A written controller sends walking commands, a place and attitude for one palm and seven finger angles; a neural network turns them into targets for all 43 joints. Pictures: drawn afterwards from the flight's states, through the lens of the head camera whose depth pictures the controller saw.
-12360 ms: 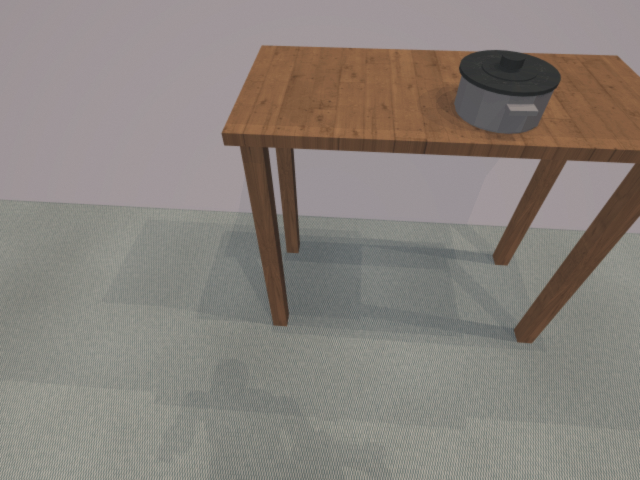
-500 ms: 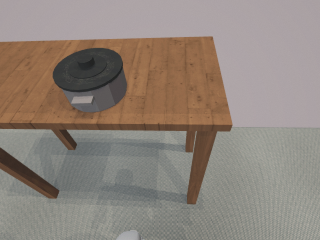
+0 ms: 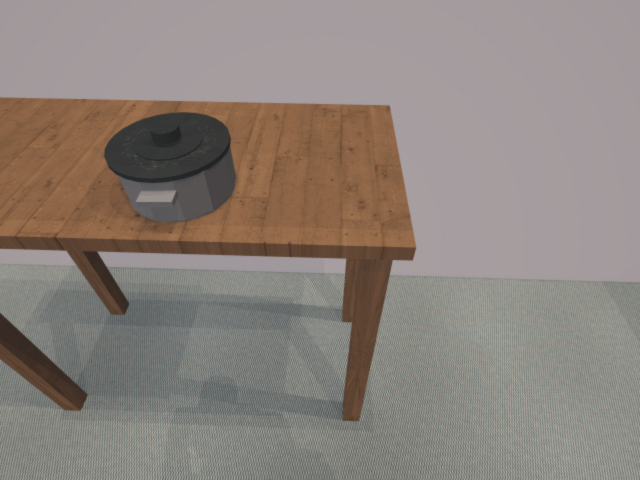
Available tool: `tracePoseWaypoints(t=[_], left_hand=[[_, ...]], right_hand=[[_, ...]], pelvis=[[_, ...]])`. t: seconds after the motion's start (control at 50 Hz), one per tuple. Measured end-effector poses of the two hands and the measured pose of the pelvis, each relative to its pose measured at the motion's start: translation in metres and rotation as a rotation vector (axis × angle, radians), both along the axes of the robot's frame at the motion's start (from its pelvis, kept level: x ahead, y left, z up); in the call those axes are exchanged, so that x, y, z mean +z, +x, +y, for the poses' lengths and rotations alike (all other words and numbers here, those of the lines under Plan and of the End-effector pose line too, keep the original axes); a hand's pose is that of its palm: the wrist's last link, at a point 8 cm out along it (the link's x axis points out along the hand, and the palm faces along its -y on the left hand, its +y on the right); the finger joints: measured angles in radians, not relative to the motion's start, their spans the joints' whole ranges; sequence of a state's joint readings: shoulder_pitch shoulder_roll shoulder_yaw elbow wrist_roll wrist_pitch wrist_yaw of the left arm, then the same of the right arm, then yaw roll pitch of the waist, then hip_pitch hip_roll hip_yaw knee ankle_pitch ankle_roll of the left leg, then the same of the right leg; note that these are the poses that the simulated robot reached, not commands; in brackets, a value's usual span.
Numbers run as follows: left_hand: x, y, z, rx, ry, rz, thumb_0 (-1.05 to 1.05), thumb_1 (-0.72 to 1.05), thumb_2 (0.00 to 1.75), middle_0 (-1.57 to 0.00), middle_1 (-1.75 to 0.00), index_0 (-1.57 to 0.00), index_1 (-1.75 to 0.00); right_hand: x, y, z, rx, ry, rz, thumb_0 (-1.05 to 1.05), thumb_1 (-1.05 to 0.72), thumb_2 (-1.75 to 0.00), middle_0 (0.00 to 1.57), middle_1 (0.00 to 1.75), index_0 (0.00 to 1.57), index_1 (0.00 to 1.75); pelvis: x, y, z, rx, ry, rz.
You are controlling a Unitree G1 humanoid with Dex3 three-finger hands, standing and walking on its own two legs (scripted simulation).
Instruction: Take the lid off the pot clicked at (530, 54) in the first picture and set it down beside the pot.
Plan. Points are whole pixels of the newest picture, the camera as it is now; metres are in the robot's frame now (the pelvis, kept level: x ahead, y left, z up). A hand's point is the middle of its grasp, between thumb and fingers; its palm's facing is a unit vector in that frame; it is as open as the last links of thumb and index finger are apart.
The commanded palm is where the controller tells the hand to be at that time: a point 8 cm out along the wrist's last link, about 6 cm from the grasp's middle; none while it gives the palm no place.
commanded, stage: come to a stop and stand still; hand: left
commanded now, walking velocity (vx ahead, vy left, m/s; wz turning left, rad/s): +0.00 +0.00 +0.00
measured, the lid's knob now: (165, 131) +0.57 +0.26 +0.16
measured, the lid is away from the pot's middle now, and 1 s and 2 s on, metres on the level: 0.01 0.01 0.01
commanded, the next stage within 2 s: look again from close up in 0.16 s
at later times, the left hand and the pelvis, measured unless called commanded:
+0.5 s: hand out of the picture +0.02 +0.18 -0.17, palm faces +0.04 -0.98 -0.17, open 7.3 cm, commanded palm none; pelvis +0.02 +0.01 +0.00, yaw +0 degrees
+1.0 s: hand out of the picture +0.07 +0.20 -0.17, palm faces +0.03 -0.98 -0.20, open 7.3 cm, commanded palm none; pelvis +0.06 +0.03 +0.00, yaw -1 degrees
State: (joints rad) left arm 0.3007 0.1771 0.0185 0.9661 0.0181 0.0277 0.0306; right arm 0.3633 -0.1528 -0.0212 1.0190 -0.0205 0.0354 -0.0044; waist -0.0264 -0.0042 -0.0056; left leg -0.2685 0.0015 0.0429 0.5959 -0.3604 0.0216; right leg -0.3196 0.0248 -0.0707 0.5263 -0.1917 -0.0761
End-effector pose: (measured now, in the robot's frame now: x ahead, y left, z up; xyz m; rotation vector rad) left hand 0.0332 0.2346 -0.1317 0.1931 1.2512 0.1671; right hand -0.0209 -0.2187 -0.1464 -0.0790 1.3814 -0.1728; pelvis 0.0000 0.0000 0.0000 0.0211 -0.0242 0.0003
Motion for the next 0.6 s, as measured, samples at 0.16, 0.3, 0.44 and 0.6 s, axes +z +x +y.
tracePoseWaypoints(t=[0.16, 0.3, 0.44, 0.6], left_hand=[[-0.004, -0.016, -0.003, 0.023, -0.022, 0.042, 0.01, 0.91, 0.9, -0.2, -0.3, -0.2, -0.3], [-0.007, -0.029, -0.012, 0.044, -0.045, 0.081, 0.01, 0.91, 0.9, -0.2, -0.3, -0.2, -0.3], [-0.011, -0.025, -0.01, 0.046, -0.067, 0.108, 0.01, 0.92, 0.9, -0.2, -0.3, -0.2, -0.3], [-0.007, -0.013, 0.001, 0.048, -0.061, 0.112, 0.01, 0.92, 0.9, -0.2, -0.3, -0.2, -0.3]], right_hand=[[0.003, -0.034, 0.007, -0.003, -0.001, 0.097, 0.0, -0.91, -0.9, 0.2, 0.3, 0.2, 0.3], [0.002, -0.023, 0.01, 0.0, 0.003, 0.088, 0.0, -0.91, -0.9, 0.2, 0.3, 0.2, 0.3], [0.006, -0.007, 0.022, 0.001, -0.001, 0.06, 0.0, -0.91, -0.9, 0.2, 0.3, 0.2, 0.3], [0.005, 0.016, 0.039, 0.016, 0.015, 0.055, 0.0, -0.91, -0.9, 0.2, 0.3, 0.2, 0.3]], pelvis=[[0.002, -0.002, 0.001, -0.004, -0.005, 0.017], [0.002, 0.005, 0.002, -0.002, -0.01, 0.015], [0.004, 0.014, 0.009, -0.006, -0.017, 0.021], [0.006, 0.029, 0.02, -0.011, -0.017, 0.028]])
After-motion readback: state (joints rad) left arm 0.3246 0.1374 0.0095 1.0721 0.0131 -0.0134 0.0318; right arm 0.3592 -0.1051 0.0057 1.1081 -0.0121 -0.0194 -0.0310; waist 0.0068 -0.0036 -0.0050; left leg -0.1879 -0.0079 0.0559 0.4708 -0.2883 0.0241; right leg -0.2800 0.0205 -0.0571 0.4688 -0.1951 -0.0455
